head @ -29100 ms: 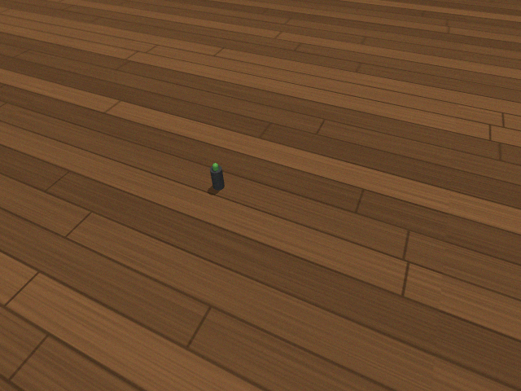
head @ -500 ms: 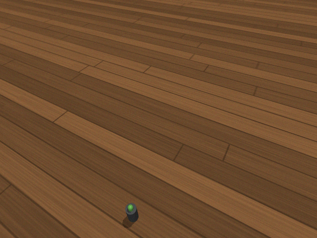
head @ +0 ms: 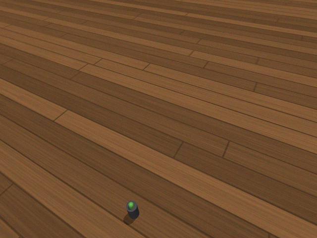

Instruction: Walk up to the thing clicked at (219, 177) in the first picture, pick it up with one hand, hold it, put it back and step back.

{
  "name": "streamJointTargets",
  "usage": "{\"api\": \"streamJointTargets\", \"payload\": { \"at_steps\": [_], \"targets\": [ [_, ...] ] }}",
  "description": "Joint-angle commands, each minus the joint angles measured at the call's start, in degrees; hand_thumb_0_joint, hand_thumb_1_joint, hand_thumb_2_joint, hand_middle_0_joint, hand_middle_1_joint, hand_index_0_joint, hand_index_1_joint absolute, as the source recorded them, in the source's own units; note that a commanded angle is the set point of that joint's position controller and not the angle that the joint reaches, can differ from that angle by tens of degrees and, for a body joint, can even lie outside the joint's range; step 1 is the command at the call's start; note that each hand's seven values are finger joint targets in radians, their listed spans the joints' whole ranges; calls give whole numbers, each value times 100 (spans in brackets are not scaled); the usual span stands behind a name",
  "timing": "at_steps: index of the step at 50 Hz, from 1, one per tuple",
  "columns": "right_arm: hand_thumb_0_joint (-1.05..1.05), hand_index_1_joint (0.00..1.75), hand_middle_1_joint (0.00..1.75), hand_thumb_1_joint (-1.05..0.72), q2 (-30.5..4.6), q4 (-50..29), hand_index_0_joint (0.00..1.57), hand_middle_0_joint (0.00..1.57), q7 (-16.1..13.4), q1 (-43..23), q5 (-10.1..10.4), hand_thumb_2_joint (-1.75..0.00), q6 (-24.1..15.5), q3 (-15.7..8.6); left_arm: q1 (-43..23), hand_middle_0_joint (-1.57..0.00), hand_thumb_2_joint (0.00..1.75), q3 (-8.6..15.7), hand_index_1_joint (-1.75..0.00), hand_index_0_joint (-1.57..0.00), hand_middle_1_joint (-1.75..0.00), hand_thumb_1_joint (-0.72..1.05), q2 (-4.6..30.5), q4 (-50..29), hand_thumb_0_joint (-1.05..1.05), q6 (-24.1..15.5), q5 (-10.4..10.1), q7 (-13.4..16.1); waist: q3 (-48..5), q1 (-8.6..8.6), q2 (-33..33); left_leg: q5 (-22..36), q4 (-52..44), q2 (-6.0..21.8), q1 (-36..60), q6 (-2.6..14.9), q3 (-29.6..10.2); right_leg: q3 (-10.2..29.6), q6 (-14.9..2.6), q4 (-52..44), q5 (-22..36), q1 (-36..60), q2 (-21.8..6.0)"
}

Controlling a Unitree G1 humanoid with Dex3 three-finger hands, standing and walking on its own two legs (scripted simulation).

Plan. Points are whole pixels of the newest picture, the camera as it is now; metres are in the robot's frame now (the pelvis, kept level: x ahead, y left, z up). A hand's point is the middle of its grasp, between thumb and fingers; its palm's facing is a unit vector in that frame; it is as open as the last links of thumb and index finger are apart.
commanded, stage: stand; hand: left
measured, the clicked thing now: (132, 208) +0.44 +0.20 -0.70
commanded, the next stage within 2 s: step back in 1.14 s
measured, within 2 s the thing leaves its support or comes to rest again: neither
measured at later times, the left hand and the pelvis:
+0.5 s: hand out of the picture +0.10 +0.25 -0.15, palm faces -0.02 -0.94 -0.34, open 7.4 cm; pelvis +0.02 +0.00 +0.00, yaw -1 degrees
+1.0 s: hand out of the picture +0.10 +0.24 -0.15, palm faces -0.02 -0.94 -0.34, open 7.4 cm; pelvis +0.03 -0.01 +0.00, yaw -1 degrees
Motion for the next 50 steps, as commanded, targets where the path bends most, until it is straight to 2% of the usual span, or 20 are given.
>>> {"api": "streamJointTargets", "payload": {
  "at_steps": [1, 5, 10, 11, 14, 19, 21, 26, 31, 33, 39, 41, 45, 47, 50],
  "targets": [
    [0, 30, 30, -90, -1068, -299, 20, 20, -100, -198, 23, -90, -122, -147, -324, -20, 90, 208, -30, -20, -30, 90, 1213, -340, 0, -164, -9, 70, -281, -13, -34, -220, -545, 559, -93, 135, -598, 723, -160, -669, -434, 42, -572],
    [0, 30, 30, -90, -1148, -264, 20, 20, -127, -299, 32, -90, -141, -137, -295, -20, 90, 196, -30, -20, -30, 90, 1157, -263, 0, -130, -6, 54, -285, 7, 107, -199, -663, 625, -73, 132, -634, 611, -175, -564, -74, 148, -532],
    [0, 30, 30, -90, -1118, -219, 20, 20, -143, -273, 56, -90, -162, -103, -403, -20, 90, 204, -30, -20, -30, 90, 1181, -246, 0, -137, -12, 54, -439, -7, -37, 432, -650, 654, 143, 103, -577, 592, -154, -533, 435, 304, -568],
    [0, 30, 30, -90, -1169, -208, 20, 20, -149, -332, 58, -90, -165, -112, -395, -20, 90, 196, -30, -20, -30, 90, 1138, -228, 0, -134, -14, 52, -408, 10, -2, 484, -645, 662, 183, 103, -591, 572, -147, -539, 431, 273, -547],
    [0, 30, 30, -90, -1188, -177, 20, 20, -151, -306, 47, -90, -142, -106, -444, -20, 90, 209, -30, -20, -30, 90, 1159, -196, 0, -104, -23, 41, -215, -2, -7, -27, -761, 646, 2, 98, -583, 587, -135, -624, 93, 241, -539],
    [0, 30, 30, -90, -1190, -183, 20, 20, -140, -373, 52, -90, -160, -115, -502, -20, 90, 210, -30, -20, -30, 90, 1135, -217, 0, -128, -14, 37, -376, -5, -69, 409, -709, 686, 201, 90, -572, 586, -131, -651, 325, 319, -566],
    [0, 30, 30, -90, -1175, -179, 20, 20, -140, -370, 45, -90, -158, -113, -497, -20, 90, 217, -30, -20, -30, 90, 1166, -221, 0, -130, -18, 34, -336, -25, -100, 352, -726, 664, 205, 74, -560, 583, -118, -699, 276, 234, -546],
    [0, 30, 30, -90, -1222, -190, 20, 20, -143, -440, 44, -90, -172, -128, -542, -20, 90, 221, -30, -20, -30, 90, 1137, -259, 0, -133, -25, 32, -510, -10, 17, 638, -697, 693, 300, 63, -528, 567, -132, -660, 612, 371, -567],
    [0, 30, 30, -90, -1206, -152, 20, 20, -149, -455, 49, -90, -169, -122, -577, -20, 90, 230, -30, -20, -30, 90, 1182, -245, 0, -121, -39, 27, -440, -20, -21, 573, -749, 713, 278, 49, -521, 570, -142, -660, 575, 369, -568],
    [0, 30, 30, -90, -1226, -168, 20, 20, -147, -464, 49, -90, -179, -123, -553, -20, 90, 237, -30, -20, -30, 90, 1185, -253, 0, -123, -37, 26, -571, -16, 16, 752, -700, 732, 364, 61, -488, 581, -155, -611, 839, 460, -600],
    [0, 30, 30, -90, -1221, -162, 20, 20, -133, -450, 54, -90, -154, -112, -574, -20, 90, 232, -30, -20, -30, 90, 1188, -240, 0, -123, -37, 19, -357, -33, -83, 397, -789, 720, 251, 42, -519, 585, -136, -732, 328, 311, -566],
    [0, 30, 30, -90, -1220, -197, 20, 20, -130, -505, 49, -90, -161, -128, -544, -20, 90, 225, -30, -20, -30, 90, 1171, -256, 0, -132, -25, 26, -558, -35, -39, 704, -694, 753, 449, 53, -505, 568, -153, -685, 639, 356, -582],
    [0, 30, 30, -90, -1238, -197, 20, 20, -130, -486, 57, -90, -168, -114, -540, -20, 90, 232, -30, -20, -30, 90, 1202, -284, 0, -151, -37, 26, -614, -32, 9, 881, -661, 750, 442, 58, -474, 576, -144, -651, 1027, 472, -607],
    [0, 30, 30, -90, -1230, -185, 20, 20, -136, -463, 59, -90, -160, -109, -559, -20, 90, 235, -30, -20, -30, 90, 1210, -285, 0, -146, -32, 26, -518, -39, -44, 736, -708, 743, 428, 37, -480, 581, -145, -687, 828, 378, -583],
    [0, 30, 30, -90, -1237, -191, 20, 20, -133, -460, 57, -90, -154, -107, -576, -20, 90, 235, -30, -20, -30, 90, 1213, -295, 0, -142, -41, 26, -504, -45, -43, 726, -698, 752, 395, 40, -463, 598, -151, -713, 853, 402, -594]
  ]
}}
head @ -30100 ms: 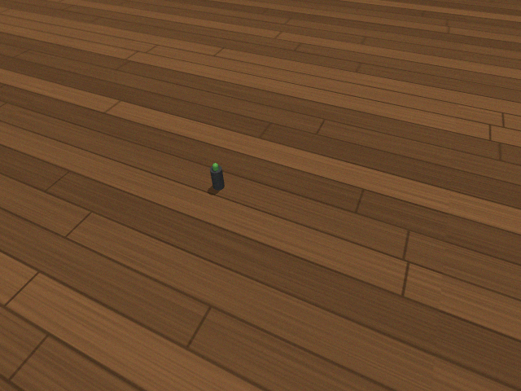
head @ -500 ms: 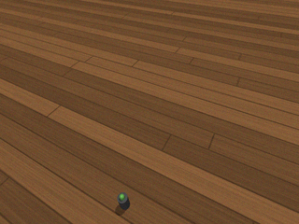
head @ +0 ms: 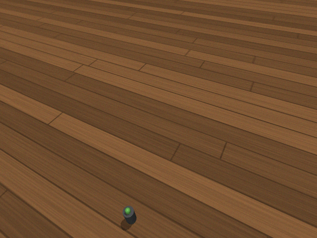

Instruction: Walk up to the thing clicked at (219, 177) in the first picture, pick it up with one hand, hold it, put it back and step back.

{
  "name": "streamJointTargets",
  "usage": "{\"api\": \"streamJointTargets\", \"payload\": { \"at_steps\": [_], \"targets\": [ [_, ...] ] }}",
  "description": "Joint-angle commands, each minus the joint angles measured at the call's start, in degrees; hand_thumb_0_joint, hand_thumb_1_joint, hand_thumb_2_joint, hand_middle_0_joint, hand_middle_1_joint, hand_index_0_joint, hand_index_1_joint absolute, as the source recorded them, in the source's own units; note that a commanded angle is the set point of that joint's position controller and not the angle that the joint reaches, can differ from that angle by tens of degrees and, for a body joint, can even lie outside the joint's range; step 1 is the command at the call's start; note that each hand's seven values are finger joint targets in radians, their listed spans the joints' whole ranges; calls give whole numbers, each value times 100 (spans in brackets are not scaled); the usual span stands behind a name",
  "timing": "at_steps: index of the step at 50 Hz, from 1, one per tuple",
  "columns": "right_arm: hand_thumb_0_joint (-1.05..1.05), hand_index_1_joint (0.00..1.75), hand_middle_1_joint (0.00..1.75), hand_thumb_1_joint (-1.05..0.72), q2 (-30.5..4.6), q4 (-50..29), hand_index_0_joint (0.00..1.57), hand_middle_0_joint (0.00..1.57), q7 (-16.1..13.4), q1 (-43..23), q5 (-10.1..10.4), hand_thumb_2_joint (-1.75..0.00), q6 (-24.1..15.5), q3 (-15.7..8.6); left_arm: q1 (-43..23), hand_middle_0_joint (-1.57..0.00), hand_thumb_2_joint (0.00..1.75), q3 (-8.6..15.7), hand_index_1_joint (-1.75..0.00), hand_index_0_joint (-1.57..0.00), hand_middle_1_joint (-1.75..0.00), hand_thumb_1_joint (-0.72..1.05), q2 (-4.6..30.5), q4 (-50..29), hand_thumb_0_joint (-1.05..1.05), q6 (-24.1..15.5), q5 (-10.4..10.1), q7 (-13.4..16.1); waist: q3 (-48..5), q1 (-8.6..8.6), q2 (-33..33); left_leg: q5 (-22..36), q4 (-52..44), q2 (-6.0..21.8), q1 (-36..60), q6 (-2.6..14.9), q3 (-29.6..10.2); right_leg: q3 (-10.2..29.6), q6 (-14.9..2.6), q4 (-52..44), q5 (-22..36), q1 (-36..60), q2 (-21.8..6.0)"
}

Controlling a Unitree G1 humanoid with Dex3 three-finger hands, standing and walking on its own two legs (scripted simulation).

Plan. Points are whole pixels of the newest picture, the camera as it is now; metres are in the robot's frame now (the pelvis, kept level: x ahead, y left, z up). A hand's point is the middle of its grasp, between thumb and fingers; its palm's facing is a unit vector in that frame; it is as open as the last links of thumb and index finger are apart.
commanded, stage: stand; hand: left
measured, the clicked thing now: (129, 214) +0.41 +0.21 -0.70
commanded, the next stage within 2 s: step back in 0.14 s
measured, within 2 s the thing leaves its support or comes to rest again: neither
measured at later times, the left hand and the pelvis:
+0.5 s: hand out of the picture +0.09 +0.31 -0.19, palm faces -0.02 -0.93 -0.37, open 7.4 cm; pelvis -0.06 +0.05 -0.03, yaw +0 degrees
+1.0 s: hand out of the picture -0.03 +0.32 -0.16, palm faces -0.08 -0.91 -0.41, open 7.4 cm; pelvis -0.14 +0.05 -0.03, yaw -4 degrees
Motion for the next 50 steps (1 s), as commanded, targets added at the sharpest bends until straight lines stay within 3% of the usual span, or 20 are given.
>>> {"api": "streamJointTargets", "payload": {
  "at_steps": [1, 6, 7, 10, 15, 19, 21, 22, 23, 24, 26, 30, 32, 34, 37, 42, 44, 46, 48, 50],
  "targets": [
    [0, 30, 30, -90, -1175, -333, 20, 20, -107, -143, 18, -90, -91, -178, -230, -20, 90, 202, -30, -20, -30, 90, 1240, -374, 0, -127, 11, 76, -445, -9, -37, 653, -238, 653, -37, 133, -484, 588, -93, -324, 876, 115, -688],
    [0, 30, 30, -90, -1140, -368, 20, 20, -100, -188, 28, -90, -93, -176, -191, -20, 90, 202, -30, -20, -30, 90, 1237, -366, 0, -127, 17, 73, -432, 8, -89, 712, -251, 670, 24, 135, -499, 550, -100, -301, 870, 60, -659],
    [0, 30, 30, -90, -1465, -513, 20, 20, -69, -385, 55, -90, 7, -297, -145, -20, 90, 487, -30, -20, -30, 90, 1702, -510, 0, -78, -96, 85, 143, 55, -201, 1398, 439, 553, -382, 284, -517, 658, -156, 100, 1840, -390, -624],
    [0, 30, 30, -90, -1285, -699, 20, 20, -57, -167, 120, -90, 93, -312, -114, -20, 90, 554, -30, -20, -30, 90, 1709, -745, 0, -35, -100, 124, -247, -27, -387, 1184, 1134, 294, -501, 267, -257, 820, -482, 192, 2272, -290, -868],
    [0, 30, 30, -90, -1268, -972, 20, 20, 3, 248, 50, -90, 310, -455, -527, -20, 90, 661, -30, -20, -30, 90, 1897, -1360, 0, 33, 104, 143, -601, -55, -1060, -2074, 3482, -310, -939, 315, -298, 1678, -1559, 142, 2092, -868, -1947],
    [0, 30, 30, -90, -1285, -1107, 20, 20, 11, 577, 104, -90, 250, -496, -781, -20, 90, 570, -30, -20, -30, 90, 1667, -1664, 0, 123, 127, 149, -795, -198, -1006, -1359, 2499, -149, -973, 328, -299, 1067, -1108, 915, 2155, -655, -1444],
    [0, 30, 30, -90, -1293, -1159, 20, 20, -37, 650, 3, -90, 170, -514, -715, -20, 90, 518, -30, -20, -30, 90, 1621, -1777, 0, 229, 51, 131, -714, -251, -518, 581, 887, 37, -739, 246, -266, 768, -670, 1648, 1691, -670, -971],
    [0, 30, 30, -90, -1563, -1193, 20, 20, -71, 611, -93, -90, 139, -593, -685, -20, 90, 490, -30, -20, -30, 90, 1387, -1864, 0, 285, -24, 124, -686, -195, 444, 1921, 460, 648, -496, 282, -1148, 477, -399, 2411, 778, -1069, -290],
    [0, 30, 30, -90, -1918, -1212, 20, 20, -92, 637, -141, -90, 107, -681, -702, -20, 90, 457, -30, -20, -30, 90, 1186, -1927, 0, 308, -61, 153, -559, -183, 1249, 3362, 385, 1265, 168, 540, -2086, 509, -259, 3062, -1685, -2146, 553],
    [0, 30, 30, -90, -1933, -1259, 20, 20, -120, 616, -156, -90, 105, -697, -474, -20, 90, 459, -30, -20, -30, 90, 1218, -1848, 0, 365, -10, 195, -613, -97, 658, 3968, 723, 1341, 337, 652, -1864, 954, -241, 3537, -2356, -2363, 648],
    [0, 30, 30, -90, -1982, -1488, 20, 20, -166, 382, -106, -90, 113, -710, -475, -20, 90, 470, -30, -20, -30, 90, 1289, -1811, 0, 374, 22, 258, -598, -224, 986, 3532, 453, 1619, -60, 705, -2216, 1357, -216, 4099, -2424, -2284, 705],
    [0, 30, 30, -90, -1465, -1675, 20, 20, -306, 6, -72, -90, 75, -596, 38, -20, 90, 479, -30, -20, -30, 90, 1327, -1791, 0, 377, -25, 204, -691, 128, 770, 3705, 956, 866, 732, 261, -1112, 1246, -186, 4305, -1339, -2612, 626],
    [0, 30, 30, -90, -1414, -1683, 20, 20, -335, 263, -21, -90, 68, -613, 43, -20, 90, 508, -30, -20, -30, 90, 1299, -1832, 0, 345, 30, 183, -747, 0, 629, 3676, 990, 883, 901, 205, -1101, 1129, -73, 4075, -1278, -2476, 612],
    [0, 30, 30, -90, -1413, -1708, 20, 20, -345, 442, -6, -90, 75, -628, -93, -20, 90, 531, -30, -20, -30, 90, 1292, -1947, 0, 311, 38, 180, -663, -179, 503, 3513, 1023, 1063, 937, 524, -1243, 1060, 19, 3531, -1463, -2314, 491],
    [0, 30, 30, -90, -1493, -1763, 20, 20, -334, 539, -27, -90, 91, -678, -97, -20, 90, 550, -30, -20, -30, 90, 1303, -2061, 0, 311, 50, 170, -590, -252, 412, 3021, 964, 1163, 718, 607, -1279, 904, -27, 2882, -1537, -2006, 382],
    [0, 30, 30, -90, -1620, -1882, 20, 20, -269, 171, -16, -90, 100, -696, 277, -20, 90, 625, -30, -20, -30, 90, 1301, -1954, 0, 282, 115, 101, -624, -87, 479, 1634, 790, 1447, -110, 847, -1646, 587, -212, 1943, -1305, -1108, 220],
    [0, 30, 30, -90, -1609, -1926, 20, 20, -238, -83, 24, -90, 109, -662, 622, -20, 90, 652, -30, -20, -30, 90, 1268, -1838, 0, 240, 138, 82, -701, 110, 190, 1110, 978, 1390, -661, 936, -1550, 655, -343, 1411, -565, -475, 221],
    [0, 30, 30, -90, -1502, -1950, 20, 20, -208, -111, 71, -90, 106, -646, 505, -20, 90, 708, -30, -20, -30, 90, 1469, -1939, 0, 199, 140, 66, -708, 100, -639, 227, 1715, 678, -1246, 633, -966, 1553, -831, 1133, 472, -418, -334],
    [0, 30, 30, -90, -1287, -1918, 20, 20, -209, -167, 62, -90, 167, -579, 96, -20, 90, 775, -30, -20, -30, 90, 1901, -2233, 0, 172, 149, 48, -138, 179, -1781, -2168, 3735, -631, -1452, 74, -269, 3296, -1851, -47, 647, -1365, -1854],
    [0, 30, 30, -90, -1417, -1811, 20, 20, -174, 165, 44, -90, 213, -565, -62, -20, 90, 764, -30, -20, -30, 90, 1748, -2443, 0, 133, 152, 91, 13, 74, -1169, -2443, 4902, -687, -1663, 40, -886, 3202, -1885, -71, 1095, -1557, -1904]
  ]
}}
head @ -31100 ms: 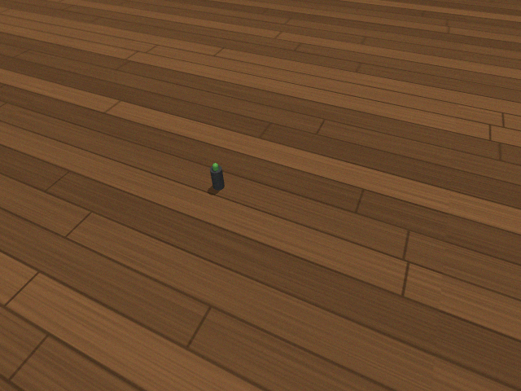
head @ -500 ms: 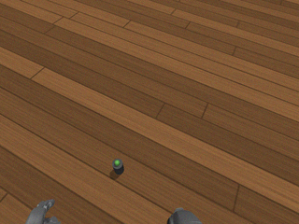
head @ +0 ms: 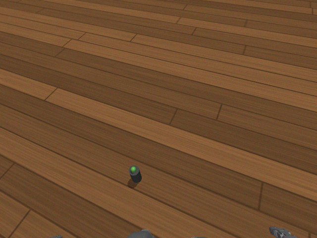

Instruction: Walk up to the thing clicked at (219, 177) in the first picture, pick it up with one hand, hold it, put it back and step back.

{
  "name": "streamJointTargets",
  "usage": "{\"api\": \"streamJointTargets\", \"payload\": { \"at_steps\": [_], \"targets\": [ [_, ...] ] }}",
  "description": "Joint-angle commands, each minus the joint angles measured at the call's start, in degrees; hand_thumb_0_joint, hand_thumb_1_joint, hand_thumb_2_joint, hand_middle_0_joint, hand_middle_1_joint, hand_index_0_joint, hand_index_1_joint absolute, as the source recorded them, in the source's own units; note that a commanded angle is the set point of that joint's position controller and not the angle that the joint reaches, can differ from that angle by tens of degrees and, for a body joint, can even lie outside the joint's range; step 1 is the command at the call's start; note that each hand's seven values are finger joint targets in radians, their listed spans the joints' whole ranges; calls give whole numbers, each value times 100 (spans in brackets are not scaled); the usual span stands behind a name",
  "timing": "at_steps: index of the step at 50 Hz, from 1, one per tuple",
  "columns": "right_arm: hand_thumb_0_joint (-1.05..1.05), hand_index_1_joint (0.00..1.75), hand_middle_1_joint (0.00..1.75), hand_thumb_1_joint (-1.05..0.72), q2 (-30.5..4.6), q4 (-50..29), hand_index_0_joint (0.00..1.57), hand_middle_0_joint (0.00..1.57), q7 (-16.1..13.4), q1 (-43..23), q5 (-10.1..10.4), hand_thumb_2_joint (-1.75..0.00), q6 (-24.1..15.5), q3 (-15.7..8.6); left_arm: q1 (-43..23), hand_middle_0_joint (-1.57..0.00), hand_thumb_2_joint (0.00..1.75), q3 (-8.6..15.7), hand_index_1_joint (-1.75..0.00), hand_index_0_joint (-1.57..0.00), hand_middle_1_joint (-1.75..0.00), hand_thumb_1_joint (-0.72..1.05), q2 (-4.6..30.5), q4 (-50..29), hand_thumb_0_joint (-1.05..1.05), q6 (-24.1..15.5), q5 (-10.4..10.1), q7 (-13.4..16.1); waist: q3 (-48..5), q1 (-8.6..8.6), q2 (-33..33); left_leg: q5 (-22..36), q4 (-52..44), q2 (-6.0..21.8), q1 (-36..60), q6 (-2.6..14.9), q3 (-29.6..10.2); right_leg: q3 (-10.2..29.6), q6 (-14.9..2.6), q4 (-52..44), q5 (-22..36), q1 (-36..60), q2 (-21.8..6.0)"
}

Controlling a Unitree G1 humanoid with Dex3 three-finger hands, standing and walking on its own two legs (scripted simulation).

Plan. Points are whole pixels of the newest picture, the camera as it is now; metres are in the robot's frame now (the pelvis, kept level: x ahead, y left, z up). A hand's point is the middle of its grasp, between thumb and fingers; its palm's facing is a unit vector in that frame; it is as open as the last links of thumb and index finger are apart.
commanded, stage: step back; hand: left
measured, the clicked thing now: (135, 173) +0.54 +0.20 -0.68
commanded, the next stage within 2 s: none
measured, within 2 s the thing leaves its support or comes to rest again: neither
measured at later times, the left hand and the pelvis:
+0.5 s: hand out of the picture -0.05 +0.29 -0.14, palm faces +0.07 -0.94 -0.33, open 7.4 cm; pelvis -0.14 +0.01 +0.01, yaw +3 degrees
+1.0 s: hand out of the picture -0.19 +0.22 -0.12, palm faces +0.01 -0.91 -0.42, open 7.4 cm; pelvis -0.30 -0.05 +0.01, yaw +1 degrees
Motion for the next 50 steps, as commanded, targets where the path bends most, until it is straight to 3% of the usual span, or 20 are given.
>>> {"api": "streamJointTargets", "payload": {
  "at_steps": [1, 3, 10, 14, 15, 16, 17, 18, 19, 21, 22, 25, 30, 35, 37, 38, 39, 40, 44, 50],
  "targets": [
    [0, 30, 30, -90, -1311, -402, 20, 20, -78, 277, 30, -90, -75, -277, -422, -20, 90, 378, -30, -20, -30, 90, 1366, -859, 0, -222, 9, 146, -659, 35, -894, -810, 2230, -315, -164, -177, -984, 2172, -1309, -1874, 2176, -452, -2070],
    [0, 30, 30, -90, -1270, -336, 20, 20, -94, 451, 50, -90, -101, -231, -503, -20, 90, 355, -30, -20, -30, 90, 1216, -897, 0, -211, 37, 165, -749, 13, -616, -557, 2266, -462, -276, -224, -944, 1514, -922, -1603, 2523, -171, -1543],
    [0, 30, 30, -90, -1194, -546, 20, 20, -176, 550, 22, -90, -158, -165, 83, -20, 90, 377, -30, -20, -30, 90, 1255, -1000, 0, -89, 82, 153, -1644, 271, -1156, -757, 78, 41, -411, -347, -416, 1305, -889, -1140, 2824, 1802, -1616],
    [0, 30, 30, -90, -1217, -295, 20, 20, -117, 1138, -62, -90, -174, -263, -198, -20, 90, 340, -30, -20, -30, 90, 1426, -1113, 0, 39, 2, 96, -1727, -83, -1088, 961, -2113, 105, 1048, -122, 21, 964, -429, -696, 2075, 816, -1323],
    [0, 30, 30, -90, -1311, -316, 20, 20, -117, 1085, -116, -90, -177, -307, -133, -20, 90, 312, -30, -20, -30, 90, 1304, -1118, 0, 83, -22, 73, -1541, -80, -723, 1278, -2370, 330, 1238, -5, -348, 905, -187, -583, 1357, 262, -1114],
    [0, 30, 30, -90, -1706, -387, 20, 20, -112, 1027, -236, -90, -186, -407, -138, -20, 90, 270, -30, -20, -30, 90, 1094, -1170, 0, 79, -46, 61, -1463, -112, 315, 1125, -2617, 1416, 1487, 352, -1832, 602, 94, 179, 186, -758, -556],
    [0, 30, 30, -90, -2241, -549, 20, 20, -61, 532, -244, -90, -192, -482, -340, -20, 90, 328, -30, -20, -30, 90, 1115, -1189, 0, 40, -29, 97, -1057, -92, 1293, 1425, -2943, 2458, 939, 993, -2928, 139, 295, 1371, -1445, -1425, 309],
    [0, 30, 30, -90, -2461, -702, 20, 20, -77, 268, -179, -90, -224, -558, -597, -20, 90, 418, -30, -20, -30, 90, 1308, -1201, 0, 26, 79, 165, -841, -306, 1518, 1402, -3112, 3070, -74, 1673, -3415, 780, 373, 2610, -1775, -1020, 73],
    [0, 30, 30, -90, -2247, -764, 20, 20, -132, -134, -189, -90, -282, -514, -472, -20, 90, 446, -30, -20, -30, 90, 1414, -1072, 0, 36, 90, 147, -652, -60, 1105, 1719, -3011, 2960, -395, 1636, -3039, 996, 339, 3358, -1482, -819, 37],
    [0, 30, 30, -90, -1591, -837, 20, 20, -133, -416, -271, -90, -307, -276, 73, -20, 90, 431, -30, -20, -30, 90, 1161, -823, 0, 39, -69, 101, -661, 352, 429, 2997, -2453, 1690, 391, 915, -1386, 1026, 267, 3518, -843, -1295, 332],
    [0, 30, 30, -90, -1521, -814, 20, 20, -154, -268, -218, -90, -311, -277, 274, -20, 90, 419, -30, -20, -30, 90, 1121, -777, 0, 56, -87, 79, -678, 410, 478, 2995, -2374, 1517, 577, 706, -1147, 1007, 241, 3600, -712, -1438, 393],
    [0, 30, 30, -90, -1489, -744, 20, 20, -153, 242, -149, -90, -313, -305, 278, -20, 90, 431, -30, -20, -30, 90, 1079, -768, 0, 58, -43, 74, -814, 121, 571, 3493, -2069, 1467, 1364, 755, -1167, 888, 469, 3466, -604, -1595, 372],
    [0, 30, 30, -90, -1635, -837, 20, 20, -194, 567, -109, -90, -290, -407, 117, -20, 90, 364, -30, -20, -30, 90, 1085, -901, 0, -11, -12, 85, -1320, -218, 697, 3485, -1789, 1931, 2142, 1271, -1331, 563, 654, 1836, -1156, -1317, -86],
    [0, 30, 30, -90, -1812, -1033, 20, 20, -138, 179, -90, -90, -165, -431, 804, -20, 90, 373, -30, -20, -30, 90, 1049, -530, 0, -73, -9, 1, -1696, 79, 1054, 2971, -1389, 1826, 1419, 989, -1173, -36, 395, -571, -369, 81, -346],
    [0, 30, 30, -90, -1627, -1099, 20, 20, -113, -66, -3, -90, -96, -343, 1169, -20, 90, 414, -30, -20, -30, 90, 1162, -329, 0, -117, 62, 10, -1739, 316, 701, 2303, -956, 1488, 638, 555, -928, 39, 222, -1540, 721, 852, -413],
    [0, 30, 30, -90, -1393, -1157, 20, 20, -109, -37, 33, -90, -88, -282, 1031, -20, 90, 506, -30, -20, -30, 90, 1582, -404, 0, -144, 147, -3, -1513, 248, -403, 1277, -225, 824, -402, 166, -701, 1443, -43, -1510, 879, 967, -1143],
    [0, 30, 30, -90, -1203, -1241, 20, 20, -201, -222, 69, -90, -95, -252, 517, -20, 90, 617, -30, -20, -30, 90, 2121, -640, 0, -92, 98, -22, -1174, 374, -1808, -906, 909, -117, -778, -139, -265, 2419, -922, -1896, 852, -27, -2169],
    [0, 30, 30, -90, -1439, -1124, 20, 20, -265, -95, 43, -90, -72, -356, 49, -20, 90, 642, -30, -20, -30, 90, 2341, -871, 0, -105, 129, 13, -849, 352, -2091, -1337, 2026, 61, -355, -208, -713, 3125, -1425, -2120, 797, -1140, -2765],
    [0, 30, 30, -90, -1292, -721, 20, 20, -213, 420, 73, -90, -104, -221, -475, -20, 90, 434, -30, -20, -30, 90, 1363, -1022, 0, -107, 98, 95, -614, -48, -1057, -262, 2418, -324, -664, -169, -861, 781, -527, -1296, 2115, -498, -1318],
    [0, 30, 30, -90, -1136, -841, 20, 20, -265, 446, -18, -90, -250, -142, 215, -20, 90, 444, -30, -20, -30, 90, 1257, -1116, 0, -50, 143, 180, -1247, 400, -1280, -817, 637, 35, -931, -318, -444, 1065, -936, -850, 3189, 1504, -1738]
  ]
}}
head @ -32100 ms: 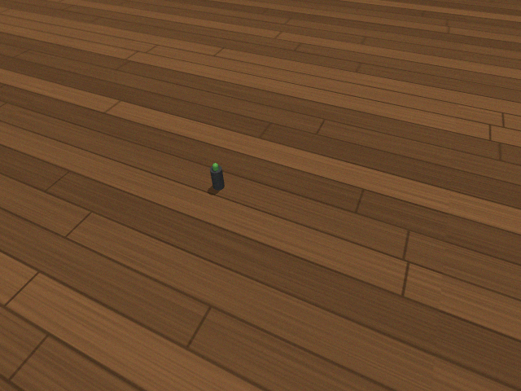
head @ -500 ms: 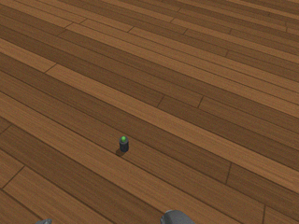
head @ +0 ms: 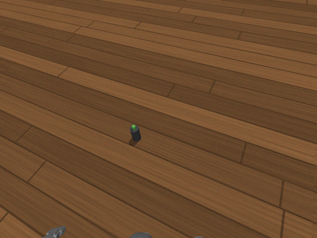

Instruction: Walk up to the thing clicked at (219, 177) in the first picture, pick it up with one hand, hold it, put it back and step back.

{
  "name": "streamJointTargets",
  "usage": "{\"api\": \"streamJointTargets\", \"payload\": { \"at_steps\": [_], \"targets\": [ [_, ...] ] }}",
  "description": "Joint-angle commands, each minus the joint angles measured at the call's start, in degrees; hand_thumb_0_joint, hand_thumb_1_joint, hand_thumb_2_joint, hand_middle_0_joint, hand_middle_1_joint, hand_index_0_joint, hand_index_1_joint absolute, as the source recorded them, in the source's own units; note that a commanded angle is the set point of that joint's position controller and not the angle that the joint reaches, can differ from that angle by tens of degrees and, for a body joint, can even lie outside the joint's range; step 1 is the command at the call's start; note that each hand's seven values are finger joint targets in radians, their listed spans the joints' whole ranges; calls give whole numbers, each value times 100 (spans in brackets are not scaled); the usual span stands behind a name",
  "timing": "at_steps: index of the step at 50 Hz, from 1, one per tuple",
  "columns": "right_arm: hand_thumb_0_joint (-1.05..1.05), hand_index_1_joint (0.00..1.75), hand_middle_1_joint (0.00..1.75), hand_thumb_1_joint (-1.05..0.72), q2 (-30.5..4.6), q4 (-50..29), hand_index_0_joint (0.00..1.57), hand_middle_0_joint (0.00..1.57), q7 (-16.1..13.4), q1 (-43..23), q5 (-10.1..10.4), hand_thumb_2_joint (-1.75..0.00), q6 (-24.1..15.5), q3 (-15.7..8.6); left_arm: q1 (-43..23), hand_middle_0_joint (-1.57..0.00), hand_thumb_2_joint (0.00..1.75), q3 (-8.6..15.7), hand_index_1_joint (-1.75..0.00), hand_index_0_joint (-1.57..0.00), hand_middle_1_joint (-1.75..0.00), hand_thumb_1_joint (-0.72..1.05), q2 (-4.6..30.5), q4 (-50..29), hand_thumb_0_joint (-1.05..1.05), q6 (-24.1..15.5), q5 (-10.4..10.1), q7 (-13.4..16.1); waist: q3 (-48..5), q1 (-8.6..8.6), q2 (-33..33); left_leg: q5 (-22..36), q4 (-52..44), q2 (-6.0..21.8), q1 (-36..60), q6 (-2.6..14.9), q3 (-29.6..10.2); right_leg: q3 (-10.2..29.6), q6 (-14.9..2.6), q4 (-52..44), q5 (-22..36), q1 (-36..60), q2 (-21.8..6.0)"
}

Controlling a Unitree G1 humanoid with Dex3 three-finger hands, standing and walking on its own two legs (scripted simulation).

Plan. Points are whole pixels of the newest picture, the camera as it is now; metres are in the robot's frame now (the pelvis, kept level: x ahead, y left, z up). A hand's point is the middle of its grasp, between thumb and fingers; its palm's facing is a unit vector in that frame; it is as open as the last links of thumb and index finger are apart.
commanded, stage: step back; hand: left
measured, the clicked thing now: (135, 132) +0.85 +0.23 -0.68
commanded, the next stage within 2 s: stand in 1.84 s
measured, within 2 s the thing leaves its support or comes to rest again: neither
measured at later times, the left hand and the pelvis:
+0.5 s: hand out of the picture -0.12 +0.23 -0.16, palm faces -0.01 -0.92 -0.40, open 7.4 cm; pelvis -0.18 -0.04 -0.01, yaw +0 degrees
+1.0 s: hand out of the picture -0.12 +0.26 -0.14, palm faces +0.03 -0.91 -0.41, open 7.4 cm; pelvis -0.19 -0.03 +0.00, yaw +3 degrees
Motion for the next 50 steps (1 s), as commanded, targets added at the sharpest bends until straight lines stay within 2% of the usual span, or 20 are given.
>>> {"api": "streamJointTargets", "payload": {
  "at_steps": [1, 5, 6, 7, 8, 9, 13, 19, 22, 24, 25, 26, 29, 33, 37, 38, 39, 41, 44, 50],
  "targets": [
    [0, 30, 30, -90, -800, -554, 20, 20, -113, -63, -82, -90, -214, -222, 172, -20, 90, 411, -30, -20, -30, 90, 1389, -600, 0, -104, 37, 177, -1084, 323, -1208, -379, -1351, 270, -477, -8, 319, 1305, -1071, -622, 2937, 1904, -1463],
    [0, 30, 30, -90, -882, -232, 20, 20, -43, 676, -135, -90, -200, -331, -170, -20, 90, 309, -30, -20, -30, 90, 1436, -737, 0, 16, -99, 118, -1394, -89, -707, 1582, -3801, 335, 1025, 246, 656, 978, -546, 15, 1912, 1111, -1120],
    [0, 30, 30, -90, -1035, -240, 20, 20, -36, 670, -207, -90, -191, -388, -142, -20, 90, 240, -30, -20, -30, 90, 1280, -775, 0, 42, -102, 93, -1358, -53, -295, 1800, -3975, 797, 1437, 422, -17, 871, -273, 321, 1098, 421, -856],
    [0, 30, 30, -90, -1546, -329, 20, 20, -25, 452, -287, -90, -181, -491, -116, -20, 90, 185, -30, -20, -30, 90, 1056, -797, 0, 29, -138, 69, -1232, 1, 1108, 2555, -4152, 2064, 1764, 959, -1676, 276, 43, 1404, -700, -843, -6],
    [0, 30, 30, -90, -1976, -514, 20, 20, 17, 92, -277, -90, -162, -560, -491, -20, 90, 304, -30, -20, -30, 90, 1290, -827, 0, 29, -131, 143, -1027, -203, 1342, 2771, -4270, 2970, 745, 1790, -2346, 345, 183, 2528, -2077, -744, 347],
    [0, 30, 30, -90, -2038, -656, 20, 20, -33, -281, -260, -90, -223, -588, -585, -20, 90, 381, -30, -20, -30, 90, 1493, -787, 0, 28, -72, 163, -762, -181, 1418, 2919, -4406, 3376, -5, 2126, -2804, 921, 206, 3517, -2187, -384, 158],
    [0, 30, 30, -90, -1195, -743, 20, 20, -76, -637, -254, -90, -229, -320, 58, -20, 90, 384, -30, -20, -30, 90, 1365, -342, 0, 39, -168, 69, -658, 256, 372, 3756, -3663, 1941, 467, 1369, -494, 895, 227, 4075, -1322, -716, 606],
    [0, 30, 30, -90, -1222, -577, 20, 20, 69, -286, -227, -90, -124, -403, 214, -20, 90, 158, -30, -20, -30, 90, 1180, -77, 0, -346, -187, 58, -1226, -229, 1273, 1414, -3381, 1681, 1885, 1278, -327, 140, 391, 125, -1329, -172, -21],
    [0, 30, 30, -90, -1218, -438, 20, 20, 176, -261, -213, -90, 70, -391, 984, -20, 90, 209, -30, -20, -30, 90, 1158, 578, 0, -542, -123, 151, -1338, 36, 783, 1168, -2322, 1397, 1136, 994, 93, -227, 271, -2011, -204, 1187, 206],
    [0, 30, 30, -90, -559, -633, 20, 20, 211, -232, -156, -90, 41, -171, 836, -20, 90, 381, -30, -20, -30, 90, 1914, 537, 0, -617, 33, 180, -926, 52, -1019, -323, -1328, 523, -1190, 318, 276, 2509, -224, -1859, -1103, 1645, -1212],
    [0, 30, 30, -90, -938, -681, 20, 20, 149, -737, -184, -90, 48, -311, 334, -20, 90, 468, -30, -20, -30, 90, 2463, 310, 0, -580, 57, 195, -502, 294, -1137, -495, -945, 702, -561, 126, -324, 3447, -1069, -2234, -2322, -282, -2288],
    [0, 30, 30, -90, -1221, -508, 20, 20, 161, -712, -176, -90, 49, -448, -250, -20, 90, 440, -30, -20, -30, 90, 2436, 235, 0, -580, 36, 192, 33, 76, -1090, -199, -515, 867, 3, 99, -505, 3425, -1120, -2378, -3098, -1323, -2317],
    [0, 30, 30, -90, -1019, -202, 20, 20, 269, -434, -68, -90, -22, -374, -408, -20, 90, 297, -30, -20, -30, 90, 1739, 314, 0, -663, -13, 197, 122, -142, -673, 558, -624, 476, -262, 30, -223, 1550, -692, -1828, -1680, -365, -1263],
    [0, 30, 30, -90, -935, -261, 20, 20, 322, -691, -179, -90, -175, -308, 519, -20, 90, 369, -30, -20, -30, 90, 1891, 593, 0, -711, 10, 136, -203, 341, -1154, 110, -1693, 531, -626, -14, 42, 1621, -683, -1529, -1214, 911, -1312],
    [0, 30, 30, -90, -953, 126, 20, 20, 344, 61, -200, -90, -345, -440, 40, -20, 90, 273, -30, -20, -30, 90, 1764, 446, 0, -559, -54, 70, -592, -137, -1001, 528, -3751, 357, 1229, 167, 618, 967, -541, -703, -486, 308, -1222],
    [0, 30, 30, -90, -1084, 249, 20, 20, 312, 307, -221, -90, -394, -528, 244, -20, 90, 155, -30, -20, -30, 90, 1393, 446, 0, -542, -52, 69, -851, -195, -313, 760, -4035, 529, 2124, 228, 71, 555, -329, 329, -83, -158, -900],
    [0, 30, 30, -90, -1497, 259, 20, 20, 282, 545, -283, -90, -440, -655, 292, -20, 90, 35, -30, -20, -30, 90, 958, 384, 0, -551, -127, 55, -980, -235, 1023, 177, -4593, 1744, 2585, 685, -2036, -113, 28, 1774, -869, -1226, -135],
    [0, 30, 30, -90, -1989, 218, 20, 20, 300, 525, -159, -90, -420, -727, -235, -20, 90, 219, -30, -20, -30, 90, 1698, 420, 0, -578, -127, 128, -402, -354, 792, -1109, -4895, 2588, 1528, 1707, -3311, 250, 14, 2163, -1873, -1476, -265],
    [0, 30, 30, -90, -1295, 68, 20, 20, 263, 75, -196, -90, -464, -513, 192, -20, 90, 170, -30, -20, -30, 90, 1511, 576, 0, -630, -161, 26, -271, -18, 581, 591, -4393, 1841, 1630, 1256, -1556, 141, 28, 1653, -1323, -1311, -458],
    [0, 30, 30, -90, -1131, 52, 20, 20, 202, -36, -100, -90, -409, -354, 182, -20, 90, 159, -30, -20, -30, 90, 1170, 689, 0, -667, -168, 22, -796, 61, 852, 2943, -3425, 1488, 838, 994, -499, -447, 113, -384, -172, 679, -62]
  ]
}}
